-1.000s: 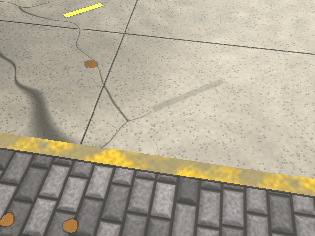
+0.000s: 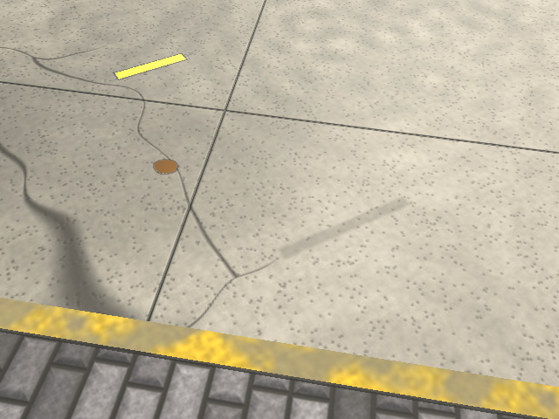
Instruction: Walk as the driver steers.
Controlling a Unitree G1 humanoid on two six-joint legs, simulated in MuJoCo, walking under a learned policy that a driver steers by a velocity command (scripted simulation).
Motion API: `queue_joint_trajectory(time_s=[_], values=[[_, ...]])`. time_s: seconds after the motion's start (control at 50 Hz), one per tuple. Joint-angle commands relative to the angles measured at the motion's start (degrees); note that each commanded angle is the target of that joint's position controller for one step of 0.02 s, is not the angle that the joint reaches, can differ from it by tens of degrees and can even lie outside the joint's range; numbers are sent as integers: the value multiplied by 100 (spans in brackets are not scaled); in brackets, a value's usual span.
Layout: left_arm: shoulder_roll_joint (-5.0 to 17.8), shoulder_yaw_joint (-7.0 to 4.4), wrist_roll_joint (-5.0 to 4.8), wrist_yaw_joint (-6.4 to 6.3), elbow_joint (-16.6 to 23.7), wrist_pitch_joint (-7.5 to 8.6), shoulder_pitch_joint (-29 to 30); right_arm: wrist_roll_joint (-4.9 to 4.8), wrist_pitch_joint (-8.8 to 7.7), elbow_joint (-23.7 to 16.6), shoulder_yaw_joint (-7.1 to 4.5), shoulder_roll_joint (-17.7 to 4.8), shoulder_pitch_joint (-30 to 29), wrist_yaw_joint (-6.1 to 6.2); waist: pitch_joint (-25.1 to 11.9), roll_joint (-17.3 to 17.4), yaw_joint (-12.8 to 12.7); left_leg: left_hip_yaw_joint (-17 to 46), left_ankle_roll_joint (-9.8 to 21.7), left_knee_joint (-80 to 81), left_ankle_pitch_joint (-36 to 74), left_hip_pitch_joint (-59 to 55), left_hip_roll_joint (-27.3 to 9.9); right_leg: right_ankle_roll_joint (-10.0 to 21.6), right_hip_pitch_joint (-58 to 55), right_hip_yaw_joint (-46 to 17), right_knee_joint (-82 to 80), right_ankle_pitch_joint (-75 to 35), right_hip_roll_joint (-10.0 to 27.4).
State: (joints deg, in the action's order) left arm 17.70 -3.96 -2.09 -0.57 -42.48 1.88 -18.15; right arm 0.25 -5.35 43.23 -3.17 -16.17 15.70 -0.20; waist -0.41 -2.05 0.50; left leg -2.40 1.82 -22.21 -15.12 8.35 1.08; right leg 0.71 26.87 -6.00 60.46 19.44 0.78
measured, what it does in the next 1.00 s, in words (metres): walks ahead: right foot, then left foot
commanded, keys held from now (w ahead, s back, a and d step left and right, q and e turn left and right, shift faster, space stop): w+e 0.18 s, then w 0.16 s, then w+q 0.66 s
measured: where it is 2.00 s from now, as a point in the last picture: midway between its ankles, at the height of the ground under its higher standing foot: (272, 238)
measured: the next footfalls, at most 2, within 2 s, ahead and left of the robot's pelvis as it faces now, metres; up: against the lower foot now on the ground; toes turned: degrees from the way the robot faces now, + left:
right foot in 0.32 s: +0.33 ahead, -0.16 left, +0.00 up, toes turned -12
left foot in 0.88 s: +0.65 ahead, +0.02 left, +0.00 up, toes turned +5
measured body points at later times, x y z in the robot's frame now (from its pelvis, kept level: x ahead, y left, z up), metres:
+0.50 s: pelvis +0.26 -0.08 -0.01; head +0.29 -0.09 +0.44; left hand +0.45 +0.15 -0.10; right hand +0.28 -0.37 -0.13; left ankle +0.23 +0.10 -0.65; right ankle +0.29 -0.15 -0.74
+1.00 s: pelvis +0.55 -0.05 -0.02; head +0.60 -0.05 +0.43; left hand +0.63 +0.24 -0.13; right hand +0.73 -0.31 -0.11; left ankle +0.61 +0.02 -0.74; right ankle +0.42 -0.20 -0.64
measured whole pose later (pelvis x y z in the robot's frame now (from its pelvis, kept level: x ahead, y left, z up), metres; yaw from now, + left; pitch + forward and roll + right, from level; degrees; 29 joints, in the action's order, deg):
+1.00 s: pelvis +0.55 -0.05 -0.02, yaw +6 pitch +1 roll +0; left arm 17.0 -2.5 -0.9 0.3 -43.5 5.4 -14.4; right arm -1.0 -3.2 37.3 -3.5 -17.2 10.7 -2.3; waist 4.0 0.0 0.0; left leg -1.2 5.5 -32.0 -10.0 23.4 5.1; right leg 0.7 18.8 -0.9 70.6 24.1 0.4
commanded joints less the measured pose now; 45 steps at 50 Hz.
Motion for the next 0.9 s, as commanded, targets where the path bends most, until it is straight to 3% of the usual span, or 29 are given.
queue_joint_trajectory(time_s=[0.02, 0.12, 0.22, 0.26, 0.28, 0.3, 0.32, 0.34, 0.36, 0.38, 0.4, 0.42, 0.44, 0.48, 0.52, 0.6, 0.66, 0.72, 0.76, 0.8, 0.84, 0.86, 0.88, 0.9], values=[[271, -59, 14, 121, 536, 127, 460, 52, -89, -210, -163, -644, 135, 42, 477, 809, 238, 1205, 623, 1281, 887, -995, -1480, -20, 1949, -95, 417, -742, 459], [52, 68, 54, 249, 998, 144, 1188, 2, -51, -65, -186, -806, 191, 60, 630, 592, 328, 210, 723, 1441, 1920, -784, -1395, -186, 1807, 267, -1014, -1641, 451], [-55, 163, 46, 451, 1376, 190, 1996, -119, 37, 245, -199, -989, 638, 77, 783, 481, 467, -299, 658, 1326, 2777, -956, -1578, 129, 1162, 813, -2298, -1855, 227], [121, 86, 61, 475, 1431, 197, 1906, -148, 92, 317, -223, -1139, 690, 78, 511, 635, 216, -424, 611, 841, 4615, -1293, -1679, 411, 619, 992, -2513, -1475, -100], [291, 5, 82, 461, 1399, 180, 1640, -155, 124, 334, -248, -1251, 697, 95, 234, 781, -14, -484, 571, 351, 5586, -1463, -1702, 563, 163, 1083, -2560, -1231, -294], [542, -126, 81, 426, 1259, 150, 1015, -143, 167, 351, -253, -1316, 681, 110, -199, 831, -418, -571, 493, -471, 6147, -1411, -1665, 738, -724, 1125, -2698, -1220, -465], [780, -270, 80, 335, 1045, 103, 178, -151, 183, 330, -224, -1290, 606, 139, -618, 730, -917, -724, 335, -1590, 5941, -776, -1514, 918, -2100, 1027, -3047, -1597, -516], [1193, -383, 109, 194, 854, 5, -683, 11, 135, 154, -97, -978, 711, 150, -1332, 11, -1103, -701, 165, -3444, 3042, 751, -1187, 1160, -4038, -371, -2757, -1812, 523], [1459, -326, 167, 193, 919, 57, -431, 5, 20, 70, 137, -269, 1563, 24, -2296, -1065, -349, 87, -58, -5354, -1975, 2664, -130, 2169, -5439, -3600, -3417, -735, 2124], [903, -224, 190, 204, 951, 99, -525, -238, -86, 119, -44, -997, 821, -35, -2237, -242, -890, 954, 4, -5796, -1800, 2966, -240, 2014, -4965, -3669, -4034, -262, 2139], [767, -151, 201, 220, 839, 158, -200, -404, -107, -161, -83, -1053, 223, -47, -1110, -185, -760, 821, 36, -5643, -1253, 3277, -446, 1732, -4024, -2548, -4241, -629, 1915], [647, -115, 177, 229, 760, 216, 123, -349, -110, -168, -45, -900, 87, -1, -547, 163, -486, 758, 28, -5205, -731, 3127, -722, 1525, -3123, -1792, -4387, -1196, 1646], [480, -78, 221, 246, 746, 269, 392, -252, -67, -104, -66, -853, 138, 24, -267, 103, -262, 758, -22, -4885, -408, 2874, -873, 1410, -2499, -1257, -4547, -1594, 1405], [300, -64, 277, 264, 687, 390, 622, -238, 120, 98, -68, -691, 602, 27, -207, -121, 51, 844, -125, -4695, 12, 2280, -1011, 1350, -1854, -641, -4980, -1788, 1205], [314, -87, 260, 268, 512, 508, 647, -217, 256, 133, -61, -547, 630, 52, 16, -69, 140, 877, -241, -4475, 219, 2355, -1011, 1326, -1553, -155, -5218, -2140, 1174], [401, -119, 317, 174, 259, 543, 493, -176, 233, -77, -68, -481, 15, 57, 359, -74, -29, 1023, -348, -3392, 1401, 2992, -884, 1099, -1743, 625, -5383, -2468, 985], [522, -129, 286, 114, 168, 517, 450, -155, 160, -220, -8, -352, -481, -54, 451, 3, -229, 691, -292, -2301, 2224, 2884, -784, 915, -1965, 1060, -5450, -2558, 929], [663, -169, 230, 69, -31, 427, 113, -155, 140, -487, 61, -237, -1048, -169, 629, 105, -486, 468, -169, -1689, 2214, 3173, -734, 880, -2612, 1215, -5357, -2836, 1171], [729, -196, 185, 43, -127, 311, -47, -147, 135, -701, 71, -240, -1337, -259, 672, 119, -562, 308, -56, -1452, 1832, 3465, -672, 875, -3173, 1288, -5101, -3220, 1345], [822, -220, 158, 0, -148, 188, -35, -153, 140, -882, 52, -283, -1426, -349, 575, 35, -474, 62, 104, -1304, 1277, 3378, -507, 805, -3513, 1403, -4684, -4190, 1448], [1002, -260, 149, -71, -94, 95, 87, -154, 194, -941, -54, -483, -1093, -376, 142, -239, -177, -299, 337, -1352, 666, 2622, -108, 667, -3632, 1563, -3856, -6129, 1446], [1065, -270, 152, -105, -63, 49, 141, -158, 225, -872, -164, -686, -575, -361, -207, -309, 136, -393, 491, -1355, 468, 1909, 115, 590, -3525, 1630, -3057, -6710, 1393], [1041, -243, 120, -136, -23, 32, 256, -168, 241, -697, -334, -975, 298, -295, -663, -200, 652, -323, 725, -943, 787, 575, 299, 418, -2951, 1758, -1852, -6412, 1200], [769, -122, 221, -144, 81, 103, 114, -175, 314, -564, -500, -1460, 1087, -166, -1225, 503, 924, 1009, 1090, -815, 1011, -1184, -515, 189, -1531, 1766, -95, -4227, 875]])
